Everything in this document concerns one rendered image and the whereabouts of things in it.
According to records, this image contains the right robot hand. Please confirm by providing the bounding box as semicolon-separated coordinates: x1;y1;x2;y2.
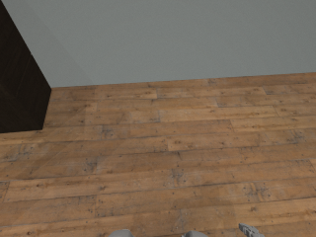
238;223;265;237

